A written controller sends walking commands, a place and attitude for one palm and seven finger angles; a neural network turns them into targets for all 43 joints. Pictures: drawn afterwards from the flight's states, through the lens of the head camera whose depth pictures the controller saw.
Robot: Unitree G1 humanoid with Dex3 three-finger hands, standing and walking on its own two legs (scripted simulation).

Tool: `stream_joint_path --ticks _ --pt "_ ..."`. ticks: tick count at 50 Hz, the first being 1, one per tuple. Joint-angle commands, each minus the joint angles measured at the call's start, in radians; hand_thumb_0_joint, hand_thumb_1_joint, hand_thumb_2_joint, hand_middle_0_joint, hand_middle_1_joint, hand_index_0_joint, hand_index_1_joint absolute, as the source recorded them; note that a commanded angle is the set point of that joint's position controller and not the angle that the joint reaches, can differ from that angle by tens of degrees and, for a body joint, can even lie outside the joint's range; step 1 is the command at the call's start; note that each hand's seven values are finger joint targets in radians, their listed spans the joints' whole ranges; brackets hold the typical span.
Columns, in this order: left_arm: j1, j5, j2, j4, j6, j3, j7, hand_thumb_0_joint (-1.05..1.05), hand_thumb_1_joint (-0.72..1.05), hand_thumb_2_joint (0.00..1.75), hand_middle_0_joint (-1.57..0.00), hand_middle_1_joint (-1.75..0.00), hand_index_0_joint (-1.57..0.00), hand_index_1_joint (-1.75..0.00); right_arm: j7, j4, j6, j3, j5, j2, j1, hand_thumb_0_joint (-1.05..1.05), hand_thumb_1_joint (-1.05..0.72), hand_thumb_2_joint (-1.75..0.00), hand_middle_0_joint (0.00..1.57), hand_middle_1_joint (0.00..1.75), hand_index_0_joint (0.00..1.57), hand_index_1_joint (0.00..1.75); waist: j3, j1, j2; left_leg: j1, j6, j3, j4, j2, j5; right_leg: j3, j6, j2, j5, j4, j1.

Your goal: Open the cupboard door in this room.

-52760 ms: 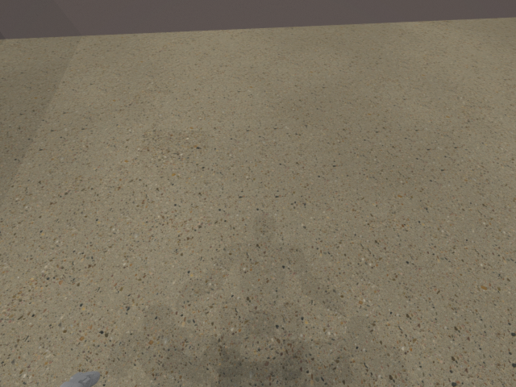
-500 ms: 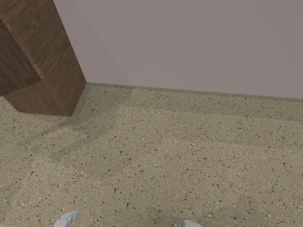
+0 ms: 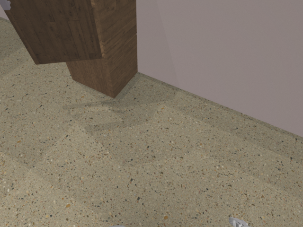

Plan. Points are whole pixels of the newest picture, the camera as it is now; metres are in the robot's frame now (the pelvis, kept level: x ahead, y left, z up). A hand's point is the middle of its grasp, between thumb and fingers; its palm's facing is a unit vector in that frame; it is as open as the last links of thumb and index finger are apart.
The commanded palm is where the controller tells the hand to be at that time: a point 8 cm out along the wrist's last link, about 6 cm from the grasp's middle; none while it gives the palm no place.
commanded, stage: turn to face it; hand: left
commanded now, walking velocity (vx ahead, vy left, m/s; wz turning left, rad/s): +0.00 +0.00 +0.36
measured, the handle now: out of the picture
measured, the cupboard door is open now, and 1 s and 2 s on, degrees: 40 40 40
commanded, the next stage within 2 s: take the last steps up to it in 0.42 s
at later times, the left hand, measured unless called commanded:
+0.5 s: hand out of the picture +0.06 +0.16 -0.14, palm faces +0.15 -0.96 -0.24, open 7.4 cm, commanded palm none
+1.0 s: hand out of the picture -0.02 +0.25 -0.17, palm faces +0.35 -0.92 -0.20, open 7.4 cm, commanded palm none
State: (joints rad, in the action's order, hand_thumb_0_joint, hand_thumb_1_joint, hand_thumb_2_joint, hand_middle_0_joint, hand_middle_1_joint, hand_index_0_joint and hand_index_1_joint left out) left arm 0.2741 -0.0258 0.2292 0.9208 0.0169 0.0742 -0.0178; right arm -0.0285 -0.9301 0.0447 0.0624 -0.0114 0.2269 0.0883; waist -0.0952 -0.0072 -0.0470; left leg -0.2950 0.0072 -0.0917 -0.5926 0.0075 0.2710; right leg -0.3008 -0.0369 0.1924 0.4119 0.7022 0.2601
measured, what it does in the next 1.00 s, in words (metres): steps on the spot, turning left: right foot, then left foot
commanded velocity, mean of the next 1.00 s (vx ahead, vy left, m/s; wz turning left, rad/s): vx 0.15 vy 0.08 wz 0.22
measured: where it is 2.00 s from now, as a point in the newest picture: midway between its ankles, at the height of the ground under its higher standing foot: (111, 187)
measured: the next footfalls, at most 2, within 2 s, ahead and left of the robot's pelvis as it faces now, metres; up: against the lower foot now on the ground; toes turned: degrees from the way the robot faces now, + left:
right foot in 0.40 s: +0.05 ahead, -0.13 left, +0.00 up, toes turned +1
left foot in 0.86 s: +0.05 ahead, +0.15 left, +0.00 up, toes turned +22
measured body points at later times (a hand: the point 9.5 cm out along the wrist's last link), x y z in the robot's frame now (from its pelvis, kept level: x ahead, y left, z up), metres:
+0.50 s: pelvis +0.01 -0.03 +0.01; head +0.05 -0.05 +0.46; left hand +0.05 +0.21 -0.12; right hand +0.08 -0.26 -0.16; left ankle -0.03 +0.10 -0.67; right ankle +0.01 -0.13 -0.72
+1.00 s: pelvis +0.06 +0.07 +0.01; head +0.08 +0.09 +0.46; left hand -0.04 +0.29 -0.15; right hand +0.19 -0.15 -0.13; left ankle +0.01 +0.14 -0.72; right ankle +0.05 -0.08 -0.65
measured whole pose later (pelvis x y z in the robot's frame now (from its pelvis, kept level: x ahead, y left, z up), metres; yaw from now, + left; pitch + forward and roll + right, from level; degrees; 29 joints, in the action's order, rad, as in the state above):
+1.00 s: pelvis +0.06 +0.07 +0.01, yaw +16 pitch +1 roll +0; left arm 0.31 -0.04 0.21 1.09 0.03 0.08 0.00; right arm 0.01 -0.99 -0.04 0.04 -0.02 0.18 0.21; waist -0.05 -0.03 -0.05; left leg -0.20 0.06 -0.12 -0.49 -0.03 0.31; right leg -0.08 -0.01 0.13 0.42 1.11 0.44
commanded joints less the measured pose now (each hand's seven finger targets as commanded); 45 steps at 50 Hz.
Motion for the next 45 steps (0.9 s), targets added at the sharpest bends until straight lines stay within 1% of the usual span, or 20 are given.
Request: stream_joint_path --ticks 1,3,6,14,17,18,19,20,21,22,23,26,33,37,39,41,42,43,44,45 --pt "-0.11 0.003 0.073 -0.13 0.004 0.011 -0.011 0.0 0.9 0.9 -0.2 -0.3 -0.2 -0.3 0.033 0.018 -0.023 0.058 -0.012 0.253 0.209 0.0 -0.9 -0.9 0.2 0.3 0.2 0.3 0.214 0.105 0.272 0.29 0.235 0.446 0.224 0.401 -0.565 0.249 -0.029 -0.051 0.244 0.422 0.336" --pt "-0.107 0.006 0.079 -0.083 0.008 0.016 -0.002 0.0 0.9 0.9 -0.2 -0.3 -0.2 -0.3 0.05 0.048 -0.027 0.04 -0.016 0.196 0.099 0.0 -0.9 -0.9 0.2 0.3 0.2 0.3 0.121 0.057 0.254 0.164 0.203 0.357 0.244 0.313 -0.475 0.298 -0.035 -0.049 0.108 0.456 0.329" --pt "-0.042 0.005 0.068 -0.039 0.013 0.013 0.006 0.0 0.9 0.9 -0.2 -0.3 -0.2 -0.3 0.053 0.051 -0.041 0.023 -0.012 0.164 0.078 0.0 -0.9 -0.9 0.2 0.3 0.2 0.3 0.118 0.017 0.171 0.176 0.164 0.248 0.234 0.243 -0.585 0.283 -0.044 -0.075 0.013 0.418 0.285" --pt "-0.058 0.011 0.03 -0.046 0.007 0.001 0.004 0.0 0.9 0.9 -0.2 -0.3 -0.2 -0.3 0.049 0.027 -0.032 0.023 -0.018 0.148 0.1 0.0 -0.9 -0.9 0.2 0.3 0.2 0.3 0.116 0.023 0.208 0.126 0.167 0.277 0.222 0.222 -0.472 0.239 -0.033 -0.139 0.027 0.108 0.126" --pt "0.002 0.013 0.035 -0.025 -0.008 0.001 -0.001 0.0 0.9 0.9 -0.2 -0.3 -0.2 -0.3 0.049 0.02 -0.029 0.023 -0.012 0.137 0.081 0.0 -0.9 -0.9 0.2 0.3 0.2 0.3 0.13 -0.008 0.188 0.061 0.14 0.302 0.167 0.2 -0.413 0.226 -0.022 -0.164 -0.099 -0.108 -0.03" --pt "0.047 0.013 0.04 -0.009 -0.018 0.005 -0.004 0.0 0.9 0.9 -0.2 -0.3 -0.2 -0.3 0.047 0.02 -0.029 0.021 -0.008 0.124 0.068 0.0 -0.9 -0.9 0.2 0.3 0.2 0.3 0.14 -0.035 0.147 0.015 0.103 0.282 0.119 0.164 -0.322 0.229 -0.016 -0.146 -0.204 -0.249 -0.125" --pt "0.074 0.003 0.093 0.0 -0.03 0.012 -0.011 0.0 0.9 0.9 -0.2 -0.3 -0.2 -0.3 0.041 0.021 -0.031 0.018 0.002 0.08 0.081 0.0 -0.9 -0.9 0.2 0.3 0.2 0.3 0.148 -0.039 0.013 -0.087 0.04 0.202 0.005 0.076 -0.131 0.355 0.017 -0.019 -0.282 -0.348 -0.228" --pt "0.07 -0.005 0.168 0.004 -0.035 0.024 -0.016 0.0 0.9 0.9 -0.2 -0.3 -0.2 -0.3 0.033 0.035 -0.03 0.008 0.006 0.023 0.097 0.0 -0.9 -0.9 0.2 0.3 0.2 0.3 0.119 -0.029 -0.233 -0.215 -0.022 0.083 -0.186 -0.064 0.214 0.576 0.129 0.196 -0.394 -0.403 -0.253" --pt "0.074 0.001 0.164 -0.001 -0.036 0.016 -0.015 0.0 0.9 0.9 -0.2 -0.3 -0.2 -0.3 0.035 0.031 -0.014 0.017 -0.001 0.06 0.062 0.0 -0.9 -0.9 0.2 0.3 0.2 0.3 0.109 -0.053 -0.216 -0.198 -0.022 0.134 -0.372 -0.041 0.342 0.605 0.209 0.268 -0.436 -0.428 -0.146" --pt "0.033 0.001 0.143 -0.003 -0.034 0.017 -0.022 0.0 0.9 0.9 -0.2 -0.3 -0.2 -0.3 0.035 0.019 -0.005 0.026 -0.002 0.064 0.065 0.0 -0.9 -0.9 0.2 0.3 0.2 0.3 0.095 -0.03 -0.233 -0.211 -0.023 0.15 -0.492 -0.025 0.31 0.601 0.225 0.24 -0.43 -0.432 -0.118" --pt "-0.008 0.003 0.118 -0.008 -0.034 0.01 -0.02 0.0 0.9 0.9 -0.2 -0.3 -0.2 -0.3 0.031 -0.009 -0.001 0.028 -0.001 0.064 0.063 0.0 -0.9 -0.9 0.2 0.3 0.2 0.3 0.054 -0.016 -0.158 -0.231 -0.03 0.153 -0.568 -0.01 0.239 0.516 0.21 0.185 -0.443 -0.418 -0.111" --pt "-0.038 0.003 0.079 -0.011 -0.043 0.002 -0.02 0.0 0.9 0.9 -0.2 -0.3 -0.2 -0.3 0.023 -0.046 0.003 0.02 -0.001 0.029 0.093 0.0 -0.9 -0.9 0.2 0.3 0.2 0.3 0.058 0.011 -0.106 -0.205 -0.046 0.132 -0.56 0.007 0.144 0.352 0.162 0.118 -0.498 -0.396 -0.092" --pt "0.102 -0.005 0.115 0.061 -0.059 0.03 -0.007 0.0 0.9 0.9 -0.2 -0.3 -0.2 -0.3 0.005 -0.032 -0.018 0.01 -0.007 0.013 0.008 0.0 -0.9 -0.9 0.2 0.3 0.2 0.3 0.038 -0.07 -0.106 -0.259 -0.055 0.057 -0.299 0.035 0.174 0.375 0.172 0.192 -0.255 -0.464 -0.245" --pt "0.115 -0.012 0.136 0.089 -0.063 0.04 0.0 0.0 0.9 0.9 -0.2 -0.3 -0.2 -0.3 -0.006 -0.013 -0.032 0.005 -0.004 0.007 -0.019 0.0 -0.9 -0.9 0.2 0.3 0.2 0.3 0.036 -0.073 -0.137 -0.207 -0.041 0.028 -0.159 0.038 0.185 0.354 0.174 0.221 -0.182 -0.454 -0.228" --pt "0.088 -0.011 0.148 0.089 -0.061 0.041 0.004 0.0 0.9 0.9 -0.2 -0.3 -0.2 -0.3 -0.008 -0.016 -0.042 0.001 -0.003 0.005 0.022 0.0 -0.9 -0.9 0.2 0.3 0.2 0.3 0.045 -0.042 -0.127 -0.087 -0.032 -0.008 -0.027 0.012 0.144 0.303 0.151 0.201 -0.18 -0.413 -0.162" --pt "0.047 -0.002 0.144 0.09 -0.054 0.041 0.009 0.0 0.9 0.9 -0.2 -0.3 -0.2 -0.3 0.0 -0.056 -0.053 0.002 -0.006 0.026 0.139 0.0 -0.9 -0.9 0.2 0.3 0.2 0.3 0.07 0.02 -0.072 0.175 -0.021 -0.072 0.149 -0.035 0.011 0.212 0.095 0.137 -0.137 -0.315 -0.014" --pt "0.026 0.0 0.117 0.078 -0.05 0.036 0.015 0.0 0.9 0.9 -0.2 -0.3 -0.2 -0.3 0.008 -0.077 -0.056 0.018 -0.008 0.083 0.227 0.0 -0.9 -0.9 0.2 0.3 0.2 0.3 0.1 0.066 0.058 0.335 0.003 -0.001 0.195 0.018 0.047 0.156 0.058 0.076 -0.084 -0.149 0.107" --pt "0.014 0.008 0.042 0.046 -0.044 0.025 0.025 0.0 0.9 0.9 -0.2 -0.3 -0.2 -0.3 0.019 -0.097 -0.059 0.046 -0.024 0.188 0.337 0.0 -0.9 -0.9 0.2 0.3 0.2 0.3 0.124 0.119 0.377 0.448 0.106 0.369 0.276 0.267 0.107 0.057 0.004 -0.07 0.141 0.147 0.329" --pt "-0.097 0.001 0.019 -0.005 -0.045 0.009 0.021 0.0 0.9 0.9 -0.2 -0.3 -0.2 -0.3 0.037 -0.121 -0.051 0.048 -0.023 0.221 0.437 0.0 -0.9 -0.9 0.2 0.3 0.2 0.3 0.097 0.158 0.332 0.408 0.193 0.475 0.359 0.36 0.06 0.151 0.021 -0.111 0.229 0.339 0.438" --pt "-0.134 -0.003 0.004 -0.015 -0.046 0.004 0.015 0.0 0.9 0.9 -0.2 -0.3 -0.2 -0.3 0.045 -0.117 -0.058 0.038 -0.023 0.204 0.406 0.0 -0.9 -0.9 0.2 0.3 0.2 0.3 0.093 0.135 0.31 0.366 0.224 0.501 0.371 0.37 0.107 0.228 0.039 -0.083 0.19 0.46 0.481"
